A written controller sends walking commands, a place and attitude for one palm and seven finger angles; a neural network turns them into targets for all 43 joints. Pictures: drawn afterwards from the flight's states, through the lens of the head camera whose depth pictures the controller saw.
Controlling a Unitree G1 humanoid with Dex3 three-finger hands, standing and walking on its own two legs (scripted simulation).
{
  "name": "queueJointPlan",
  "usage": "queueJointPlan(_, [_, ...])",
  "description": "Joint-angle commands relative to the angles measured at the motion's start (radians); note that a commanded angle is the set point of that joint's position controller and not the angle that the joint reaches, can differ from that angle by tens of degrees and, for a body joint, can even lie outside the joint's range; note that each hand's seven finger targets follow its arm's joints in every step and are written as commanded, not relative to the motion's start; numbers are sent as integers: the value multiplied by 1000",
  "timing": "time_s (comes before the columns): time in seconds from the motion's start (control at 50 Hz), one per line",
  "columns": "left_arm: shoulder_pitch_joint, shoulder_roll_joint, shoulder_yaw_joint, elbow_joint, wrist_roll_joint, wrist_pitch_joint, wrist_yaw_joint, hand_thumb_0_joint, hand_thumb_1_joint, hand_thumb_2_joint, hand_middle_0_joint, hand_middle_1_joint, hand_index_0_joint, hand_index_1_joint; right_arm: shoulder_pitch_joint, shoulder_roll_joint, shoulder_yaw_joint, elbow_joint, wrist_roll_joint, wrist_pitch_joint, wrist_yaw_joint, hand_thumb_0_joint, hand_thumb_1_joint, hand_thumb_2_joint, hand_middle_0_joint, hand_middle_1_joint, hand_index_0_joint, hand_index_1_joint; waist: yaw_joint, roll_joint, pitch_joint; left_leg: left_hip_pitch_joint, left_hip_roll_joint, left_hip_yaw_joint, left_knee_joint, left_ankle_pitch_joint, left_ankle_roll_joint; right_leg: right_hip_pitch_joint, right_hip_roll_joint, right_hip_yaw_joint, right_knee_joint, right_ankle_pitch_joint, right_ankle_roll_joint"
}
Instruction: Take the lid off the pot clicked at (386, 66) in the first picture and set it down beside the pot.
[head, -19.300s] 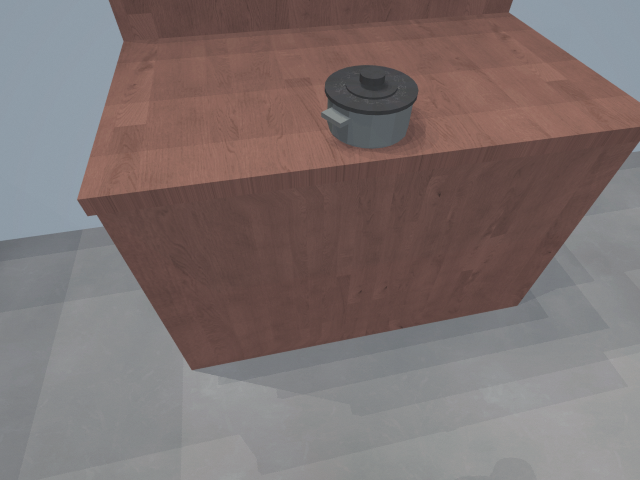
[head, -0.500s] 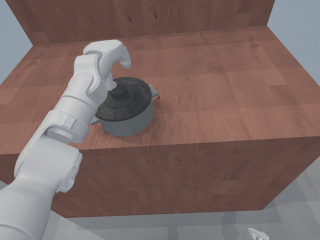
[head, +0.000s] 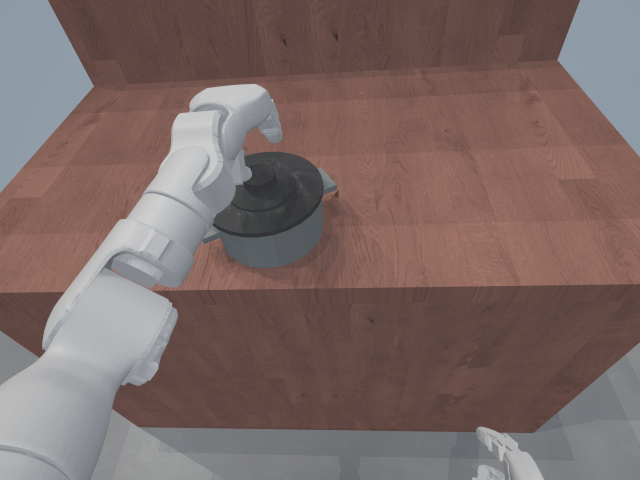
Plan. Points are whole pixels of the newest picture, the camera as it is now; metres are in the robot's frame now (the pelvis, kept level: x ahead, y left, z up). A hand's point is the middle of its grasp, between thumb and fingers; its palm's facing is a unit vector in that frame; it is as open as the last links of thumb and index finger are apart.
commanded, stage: lower the open fingers around the knob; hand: left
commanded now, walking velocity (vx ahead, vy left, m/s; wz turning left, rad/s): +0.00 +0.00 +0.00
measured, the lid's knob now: (259, 178) +0.49 +0.09 +0.13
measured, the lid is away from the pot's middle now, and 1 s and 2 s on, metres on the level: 0.00 0.00 0.00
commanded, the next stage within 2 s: close the fingers and squeeze the knob in 0.82 s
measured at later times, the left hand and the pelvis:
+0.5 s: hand (252, 175) +0.46 +0.09 +0.16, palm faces -0.33 -0.05 -0.94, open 9.9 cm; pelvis +0.00 +0.00 +0.00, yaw -1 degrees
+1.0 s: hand (251, 181) +0.46 +0.09 +0.15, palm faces -0.32 -0.04 -0.95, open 10.0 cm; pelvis +0.00 +0.00 +0.00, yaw +0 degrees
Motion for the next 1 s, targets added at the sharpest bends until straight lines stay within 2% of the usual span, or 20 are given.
queueJointPlan(0.0, [-554,207,119,-130,23,-1,38,0,-336,1575,-864,-81,-864,-81,-44,-113,-38,-121,-3,-37,-8,0,-900,-900,200,300,200,300,-19,-138,-353,167,5,-9,-36,243,16,97,40,-41,-43,330,-47])
queueJointPlan(0.1, [-570,198,114,-135,26,-15,37,0,-336,1575,-864,-81,-864,-81,-18,-111,-48,-115,-7,-53,-11,0,-900,-900,200,300,200,300,-26,-142,-378,194,6,-12,-30,269,23,104,43,-38,-45,356,-46])
queueJointPlan(0.14, [-541,176,97,-81,24,-9,36,0,-336,1575,-864,-81,-864,-81,-6,-112,-45,-110,-3,-54,-13,0,-900,-900,200,300,200,300,-28,-153,-336,167,1,-8,-36,245,26,94,45,-40,-50,345,-44])
queueJointPlan(0.26, [-560,234,144,-102,33,-29,46,0,-336,1575,-864,-81,-864,-81,18,-118,-57,-106,-10,-79,-18,0,-900,-900,200,300,200,300,-21,-122,-394,197,1,-11,-28,285,32,125,46,-30,-43,386,-46])
queueJointPlan(0.32, [-482,213,138,-80,27,-27,43,0,-336,1575,-864,-81,-864,-81,21,-122,-60,-108,-7,-74,-9,0,-900,-900,200,300,200,300,-18,-157,-358,173,4,-6,-30,288,32,127,47,-35,-49,399,-42])
queueJointPlan(0.36, [-486,170,99,-87,24,-24,41,0,-336,1575,-864,-81,-864,-81,19,-121,-60,-105,-3,-71,-7,0,-900,-900,200,300,200,300,-27,-145,-333,173,3,-3,-32,278,31,103,48,-37,-51,387,-42])
queueJointPlan(0.38, [-482,166,102,-132,10,-31,42,0,-336,1575,-864,-81,-864,-81,19,-126,-68,-113,-5,-70,-5,0,-900,-900,200,300,200,300,-27,-116,-361,196,5,-5,-23,304,33,107,44,-35,-52,397,-46])
queueJointPlan(0.44, [-469,248,162,-102,28,-24,49,0,-336,1575,-864,-81,-864,-81,21,-125,-60,-106,-6,-73,-10,0,-900,-900,200,300,200,300,-17,-147,-367,174,1,-3,-24,291,36,137,50,-31,-47,410,-42])
queueJointPlan(0.48, [-491,182,108,-148,15,-31,51,0,-336,1575,-864,-81,-864,-81,22,-126,-66,-107,-4,-70,-8,0,-900,-900,200,300,200,300,-31,-113,-367,196,4,-8,-19,313,34,112,47,-35,-47,412,-46])
queueJointPlan(0.52, [-462,224,144,-113,28,-23,58,0,-336,1575,-864,-81,-864,-81,21,-123,-63,-102,-5,-70,-8,0,-900,-900,200,300,200,300,-21,-143,-359,183,4,-6,-21,294,34,119,52,-35,-45,404,-43])
queueJointPlan(0.56, [-420,216,139,-55,27,-17,57,0,-336,1575,-864,-81,-864,-81,23,-125,-57,-98,-2,-65,-8,0,-900,-900,200,300,200,300,-21,-149,-323,150,2,1,-24,278,31,113,50,-38,-43,404,-42])
queueJointPlan(0.64, [-391,143,80,-78,28,-21,55,0,-336,1575,-864,-81,-864,-81,-2,-118,-57,-114,1,-51,-3,0,-900,-900,200,300,200,300,-29,-134,-318,163,6,3,-16,278,28,83,49,-40,-42,380,-43])
queueJointPlan(0.7, [-426,175,105,-68,20,-18,62,0,-336,1575,-864,-81,-864,-81,-3,-121,-55,-109,0,-37,-6,0,-900,-900,200,300,200,300,-32,-140,-319,151,6,4,-20,239,28,83,49,-38,-46,355,-43])
queueJointPlan(0.76, [-459,136,75,-98,17,-14,61,0,-336,1575,-864,-81,-864,-81,-7,-113,-54,-112,0,-40,-9,0,-900,-900,200,300,200,300,-34,-128,-346,173,1,0,-15,262,30,86,47,-38,-39,375,-44])
queueJointPlan(0.8, [-434,184,119,-108,18,-18,62,0,-336,1575,-864,-81,-864,-81,-10,-116,-54,-117,-5,-40,-8,0,-900,-900,200,300,200,300,-24,-135,-385,181,3,-2,-7,301,30,118,45,-33,-33,410,-45])
queueJointPlan(0.86, [-425,136,75,-56,18,-7,55,0,-336,1575,-864,-81,-864,-81,-13,-114,-49,-109,1,-34,-8,0,-900,-900,200,300,200,300,-35,-161,-306,145,2,3,-14,272,28,89,48,-41,-42,399,-41])
queueJointPlan(0.88, [-450,127,72,-93,5,-14,54,0,-336,1575,-864,-81,-864,-81,-8,-120,-55,-108,-2,-31,-8,0,-900,-900,200,300,200,300,-41,-158,-319,156,4,-2,-13,281,29,88,44,-42,-45,400,-45])
queueJointPlan(0.9, [-460,165,100,-103,17,-14,58,0,-336,1575,-864,-81,-864,-81,-15,-116,-54,-111,-3,-33,-7,0,-900,-900,200,300,200,300,-30,-144,-345,169,5,-4,-15,279,28,99,46,-38,-39,390,-44])
queueJointPlan(0.92, [-446,159,97,-103,21,-14,58,0,-173,1162,-654,-425,-654,-425,-18,-113,-52,-115,-4,-36,-8,0,-900,-900,200,300,200,300,-26,-133,-354,180,2,-5,-12,289,29,99,47,-38,-35,394,-46])
queueJointPlan(0.98, [-422,160,108,-145,3,-19,56,0,-143,1158,-633,-522,-633,-522,-14,-118,-59,-121,-7,-37,-4,0,-900,-900,200,300,200,300,-24,-125,-382,196,5,-10,-4,329,29,117,43,-38,-36,420,-48])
